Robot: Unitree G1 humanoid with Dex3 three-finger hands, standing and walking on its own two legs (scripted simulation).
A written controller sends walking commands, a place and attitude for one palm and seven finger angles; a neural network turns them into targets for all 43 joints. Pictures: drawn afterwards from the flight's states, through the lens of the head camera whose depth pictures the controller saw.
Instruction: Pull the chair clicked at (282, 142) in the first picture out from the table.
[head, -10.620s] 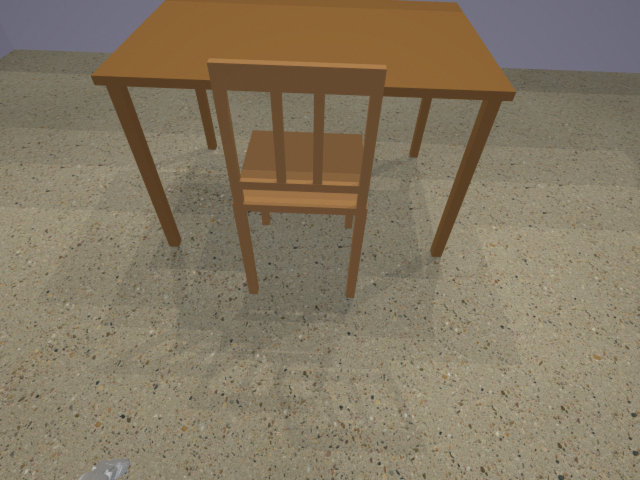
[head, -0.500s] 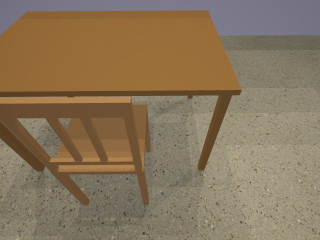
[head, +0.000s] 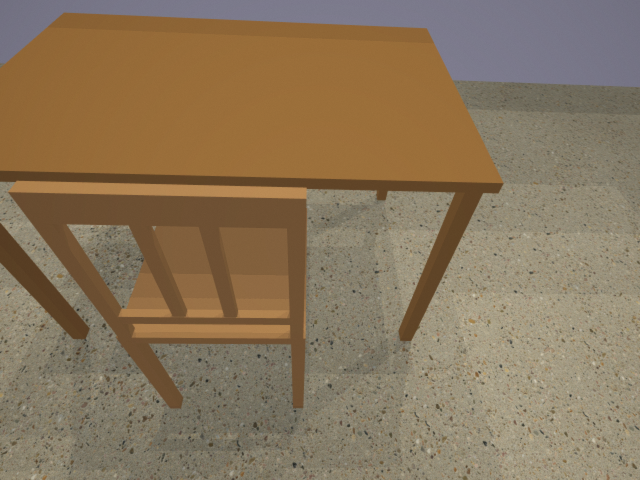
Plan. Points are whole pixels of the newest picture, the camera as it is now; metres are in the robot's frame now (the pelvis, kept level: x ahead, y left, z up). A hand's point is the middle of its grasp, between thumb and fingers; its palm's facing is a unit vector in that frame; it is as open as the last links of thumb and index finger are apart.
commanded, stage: look again from close up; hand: left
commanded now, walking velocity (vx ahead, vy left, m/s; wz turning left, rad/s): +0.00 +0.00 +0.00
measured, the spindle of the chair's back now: (162, 273) +0.44 +0.30 -0.09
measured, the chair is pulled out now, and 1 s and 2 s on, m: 0.00 0.00 0.00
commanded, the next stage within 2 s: raise the hand toward the chair's back in 0.36 s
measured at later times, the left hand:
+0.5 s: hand out of the picture +0.00 +0.17 -0.18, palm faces +0.08 -0.98 -0.17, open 7.4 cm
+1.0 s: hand out of the picture +0.11 +0.18 -0.08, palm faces +0.26 -0.96 -0.04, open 10.3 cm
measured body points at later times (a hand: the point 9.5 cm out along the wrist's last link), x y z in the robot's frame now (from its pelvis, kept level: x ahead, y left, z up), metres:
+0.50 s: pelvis +0.00 +0.01 +0.00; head +0.02 +0.02 +0.45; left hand +0.00 +0.23 -0.16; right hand +0.02 -0.23 -0.15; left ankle +0.00 +0.05 -0.74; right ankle -0.04 -0.13 -0.74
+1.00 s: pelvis -0.04 -0.05 -0.10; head +0.01 -0.02 +0.35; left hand +0.09 +0.23 -0.07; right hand +0.21 -0.28 -0.13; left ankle +0.00 +0.05 -0.74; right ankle -0.01 -0.10 -0.74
